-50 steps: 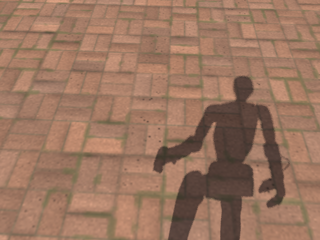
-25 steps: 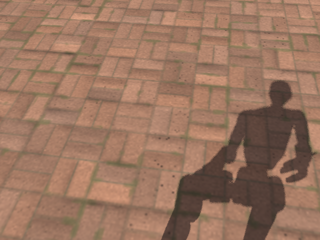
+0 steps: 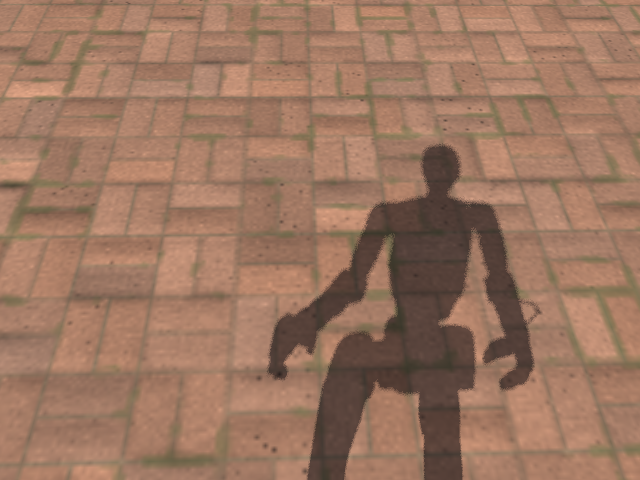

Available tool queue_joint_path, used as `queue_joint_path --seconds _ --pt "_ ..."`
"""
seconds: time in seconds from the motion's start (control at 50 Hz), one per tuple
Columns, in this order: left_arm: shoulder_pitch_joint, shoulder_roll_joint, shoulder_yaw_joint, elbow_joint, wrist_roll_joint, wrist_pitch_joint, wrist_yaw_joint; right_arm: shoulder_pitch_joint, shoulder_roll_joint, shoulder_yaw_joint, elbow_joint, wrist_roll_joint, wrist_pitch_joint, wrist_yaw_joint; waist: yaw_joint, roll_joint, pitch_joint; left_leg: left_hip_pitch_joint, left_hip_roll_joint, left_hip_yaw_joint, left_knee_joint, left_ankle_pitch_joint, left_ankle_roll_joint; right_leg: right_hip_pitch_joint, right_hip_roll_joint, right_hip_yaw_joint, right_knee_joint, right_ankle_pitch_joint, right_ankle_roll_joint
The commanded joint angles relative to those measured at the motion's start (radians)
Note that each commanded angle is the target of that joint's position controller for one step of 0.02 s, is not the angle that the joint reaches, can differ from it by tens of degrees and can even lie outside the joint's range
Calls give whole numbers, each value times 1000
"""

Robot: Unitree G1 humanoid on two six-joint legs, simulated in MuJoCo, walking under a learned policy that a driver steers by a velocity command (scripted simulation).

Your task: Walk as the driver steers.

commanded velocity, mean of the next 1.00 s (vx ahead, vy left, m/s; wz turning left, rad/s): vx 0.41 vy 0.00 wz -0.54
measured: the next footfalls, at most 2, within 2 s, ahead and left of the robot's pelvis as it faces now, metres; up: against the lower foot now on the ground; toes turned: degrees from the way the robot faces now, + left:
right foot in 0.30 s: +0.31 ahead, -0.16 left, +0.00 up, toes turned -13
left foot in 0.78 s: +0.64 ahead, -0.06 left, +0.00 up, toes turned -28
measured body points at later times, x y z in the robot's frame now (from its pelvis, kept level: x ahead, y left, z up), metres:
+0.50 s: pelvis +0.27 -0.08 +0.00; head +0.30 -0.11 +0.45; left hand +0.43 +0.16 -0.11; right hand +0.35 -0.39 -0.11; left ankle +0.34 +0.09 -0.66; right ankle +0.27 -0.15 -0.75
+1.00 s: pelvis +0.49 -0.10 -0.01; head +0.54 -0.12 +0.44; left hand +0.76 +0.07 -0.11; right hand +0.48 -0.41 -0.12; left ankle +0.62 -0.04 -0.75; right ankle +0.41 -0.21 -0.68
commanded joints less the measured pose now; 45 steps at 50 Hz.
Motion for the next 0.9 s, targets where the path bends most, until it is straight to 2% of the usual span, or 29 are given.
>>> queue_joint_path --seconds 0.02,0.1,0.18,0.2,0.24,0.26,0.28,0.3,0.32,0.34,0.36,0.38,0.4,0.42,0.44,0.46,0.5,0.6,0.64,0.7,0.74,0.76,0.78,0.8,0.82,0.84,0.86,0.88,0.9 --pt "14 30 9 -61 6 -1 -6 -64 -138 -30 -53 -3 -15 -15 30 107 16 0 283 -117 -184 231 126 -59 -36 33 -102 146 13" --pt "-122 3 -6 -113 11 -11 -33 -27 -169 -37 -40 7 1 -29 -21 81 48 54 281 -20 -186 267 109 -43 -20 -53 -312 267 2" --pt "-220 5 -10 -179 9 -9 -59 35 -193 -48 -15 25 33 -32 -47 79 74 209 328 21 -123 369 96 -91 2 -105 -408 194 -30" --pt "-223 12 -7 -192 8 -8 -65 32 -201 -50 -15 29 42 -33 -36 88 68 236 336 34 -89 451 87 -76 17 -122 -421 154 -44" --pt "-176 45 11 -202 8 -2 -71 6 -229 -59 -26 36 56 -39 12 128 13 265 337 62 38 764 64 36 78 -177 -423 55 -82" --pt "-99 73 27 -190 6 2 -70 -8 -240 -63 -32 39 64 -42 61 143 -36 259 330 72 161 890 53 140 118 -200 -422 11 -106" --pt "40 117 54 -158 4 4 -63 -31 -242 -62 -39 44 71 -44 143 130 -106 195 300 92 351 897 27 336 160 -208 -483 50 -140" --pt "206 193 91 -116 3 12 -43 -27 -217 -51 -52 32 65 -46 216 53 -193 -18 256 93 636 652 -19 635 119 -83 -530 70 -189" --pt "184 306 107 -115 -4 8 -32 72 -51 -2 -105 -10 38 -28 86 -224 -251 -493 51 29 995 -321 -83 973 -142 459 -593 -31 -366" --pt "210 239 83 -153 10 -11 -39 -6 -109 -3 -122 27 -9 -12 141 -113 -398 -625 1 -224 1127 -435 -71 1052 -233 767 -760 -166 -436" --pt "173 178 65 -147 20 -26 -43 -118 -166 -19 -154 66 -34 -2 160 -50 -258 -709 56 -251 1108 -336 -41 970 -207 629 -790 -96 -371" --pt "111 149 56 -154 15 -35 -43 -131 -157 -15 -157 60 -47 -5 115 17 -169 -680 102 -249 1018 -243 -25 826 -163 495 -784 -3 -331" --pt "39 114 45 -168 14 -37 -42 -125 -160 -21 -141 34 -46 -13 71 54 -112 -611 135 -246 929 -194 -31 686 -120 391 -790 107 -301" --pt "-1 90 35 -186 25 -38 -37 -101 -172 -29 -134 23 -34 -14 37 36 -96 -535 157 -253 875 -157 -39 593 -91 330 -808 193 -288" --pt "-13 89 33 -194 28 -38 -33 -88 -171 -32 -134 18 -20 -12 20 30 -88 -494 160 -250 839 -139 -53 540 -75 306 -828 231 -285" --pt "-9 100 35 -194 23 -40 -29 -82 -157 -32 -136 11 -9 -13 12 34 -81 -479 158 -238 795 -124 -71 503 -66 280 -838 278 -288" --pt "20 131 42 -188 18 -42 -15 -123 -128 -24 -153 0 7 -17 16 34 -56 -482 144 -218 690 -52 -105 443 -43 224 -853 328 -285" --pt "87 146 48 -171 12 -28 5 -301 -89 -6 -210 10 4 -9 85 -21 -18 -418 75 -206 326 246 -125 382 28 165 -838 182 -209" --pt "118 148 50 -157 9 -25 5 -346 -98 -7 -232 20 -2 -2 104 -33 -14 -389 57 -212 266 281 -119 394 14 201 -820 139 -197" --pt "138 138 50 -146 9 -5 16 -350 -134 -20 -248 11 -15 7 96 -52 -24 -369 24 -229 182 228 -92 488 6 262 -684 271 -164" --pt "110 134 51 -162 12 10 26 -288 -157 -32 -235 8 -25 9 61 -83 -59 -297 10 -225 156 176 -62 526 11 309 -580 358 -135" --pt "72 120 45 -180 9 13 27 -216 -168 -39 -219 0 -30 4 13 -81 -95 -190 20 -208 96 256 -39 512 54 293 -489 397 -101" --pt "55 73 29 -209 20 10 26 -110 -215 -50 -211 -20 -34 -2 -30 -25 -216 47 151 -297 142 471 21 417 111 249 -285 290 -55" --pt "218 -4 8 -209 38 9 25 -36 -261 -54 -208 -34 -22 -9 29 229 -362 383 423 -563 228 880 159 156 238 145 24 -426 13" --pt "333 81 13 -209 10 7 19 12 -255 -59 -187 1 3 0 42 380 -481 481 551 -838 187 652 272 0 212 117 240 -543 40" --pt "258 157 35 -191 -4 20 22 -49 -175 -40 -225 6 18 -4 14 238 -374 381 481 -736 141 478 234 -56 156 124 318 -448 69" --pt "146 183 43 -213 1 36 26 -105 -130 -24 -237 3 34 -12 0 167 -260 257 422 -577 120 415 188 -78 128 68 307 -374 85" --pt "101 179 48 -220 7 54 31 -149 -114 -14 -239 -1 47 -16 12 135 -187 132 370 -481 96 408 171 -53 99 48 278 -335 97" --pt "92 160 48 -232 7 68 32 -181 -117 -14 -233 -4 55 -20 39 148 -136 24 335 -417 66 373 162 -12 71 36 222 -310 96"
